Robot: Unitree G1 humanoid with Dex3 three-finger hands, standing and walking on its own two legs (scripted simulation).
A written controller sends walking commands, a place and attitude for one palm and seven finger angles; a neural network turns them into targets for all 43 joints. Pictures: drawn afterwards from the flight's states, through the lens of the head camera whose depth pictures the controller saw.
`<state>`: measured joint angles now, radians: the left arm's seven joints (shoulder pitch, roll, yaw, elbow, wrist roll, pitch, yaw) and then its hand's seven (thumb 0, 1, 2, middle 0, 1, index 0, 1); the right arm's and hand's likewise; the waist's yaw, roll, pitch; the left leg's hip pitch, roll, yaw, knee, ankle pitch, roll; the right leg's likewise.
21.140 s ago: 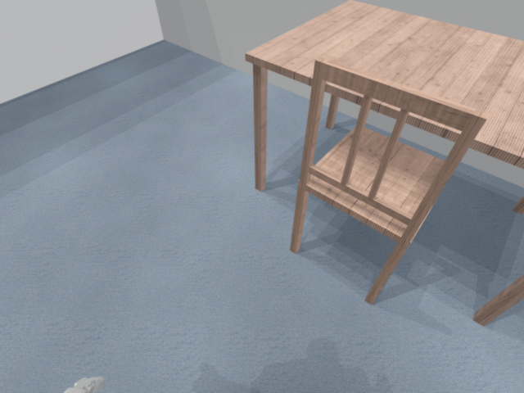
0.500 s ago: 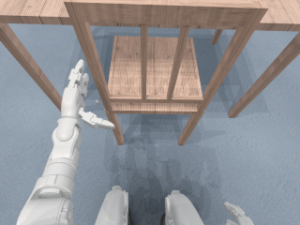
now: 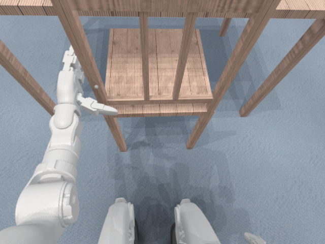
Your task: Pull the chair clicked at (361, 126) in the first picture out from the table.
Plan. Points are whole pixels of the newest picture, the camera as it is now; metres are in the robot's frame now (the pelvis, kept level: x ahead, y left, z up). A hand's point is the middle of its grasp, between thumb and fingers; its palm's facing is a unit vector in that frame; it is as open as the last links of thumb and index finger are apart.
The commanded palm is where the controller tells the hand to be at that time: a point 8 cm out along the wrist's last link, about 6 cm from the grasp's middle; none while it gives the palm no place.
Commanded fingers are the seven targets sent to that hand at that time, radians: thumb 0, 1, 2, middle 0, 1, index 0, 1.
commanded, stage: push the fingers through the gap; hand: left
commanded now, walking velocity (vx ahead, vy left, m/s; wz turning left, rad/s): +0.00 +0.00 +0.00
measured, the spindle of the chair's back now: (145, 64) +0.54 +0.02 +0.05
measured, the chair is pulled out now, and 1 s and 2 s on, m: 0.00 0.00 0.01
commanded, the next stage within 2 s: hook a spindle and tug to test in 0.64 s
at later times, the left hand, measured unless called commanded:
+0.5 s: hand (96, 77) +0.52 +0.14 +0.03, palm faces +0.01 -1.00 -0.05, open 16.9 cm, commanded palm +0.49 +0.18 +0.04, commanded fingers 0.00 -0.50 0.30 -0.06 -0.08 -0.06 -0.08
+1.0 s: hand (95, 78) +0.51 +0.14 +0.03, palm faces +0.01 -1.00 -0.04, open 16.2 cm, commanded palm +0.49 +0.18 +0.04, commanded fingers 0.00 -0.50 0.30 -0.31 -0.85 -0.31 -0.85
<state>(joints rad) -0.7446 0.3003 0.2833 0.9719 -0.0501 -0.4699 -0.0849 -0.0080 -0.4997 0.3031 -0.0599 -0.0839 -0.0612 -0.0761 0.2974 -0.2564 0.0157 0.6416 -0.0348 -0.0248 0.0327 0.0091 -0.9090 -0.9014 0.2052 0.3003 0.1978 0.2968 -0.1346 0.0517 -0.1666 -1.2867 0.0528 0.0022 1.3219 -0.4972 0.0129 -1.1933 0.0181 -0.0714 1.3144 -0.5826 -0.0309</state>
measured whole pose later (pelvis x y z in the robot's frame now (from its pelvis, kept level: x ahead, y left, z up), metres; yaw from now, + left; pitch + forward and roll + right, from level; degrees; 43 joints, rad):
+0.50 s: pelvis +0.01 +0.01 +0.00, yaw -1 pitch +29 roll -3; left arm -0.85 0.36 0.34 1.06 -0.02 -0.46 -0.08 -0.01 -0.50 0.30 -0.06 -0.08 -0.06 -0.08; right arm 0.33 -0.25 0.03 0.64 -0.05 0.04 0.06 0.01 -0.91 -0.90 0.21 0.30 0.20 0.30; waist -0.17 0.05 -0.16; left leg -1.33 0.06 0.00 1.33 -0.51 0.02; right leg -1.23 0.03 -0.07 1.31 -0.58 -0.02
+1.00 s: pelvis +0.01 +0.01 +0.00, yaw -1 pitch +28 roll -4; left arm -0.83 0.34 0.32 1.06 -0.02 -0.47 -0.07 -0.01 -0.50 0.30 -0.15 -0.38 -0.15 -0.37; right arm 0.30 -0.25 0.03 0.63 -0.05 0.05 0.06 0.01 -0.91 -0.90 0.21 0.30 0.20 0.30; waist -0.16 0.05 -0.17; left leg -1.31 0.06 0.00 1.32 -0.51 0.02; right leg -1.20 0.03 -0.07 1.29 -0.58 -0.02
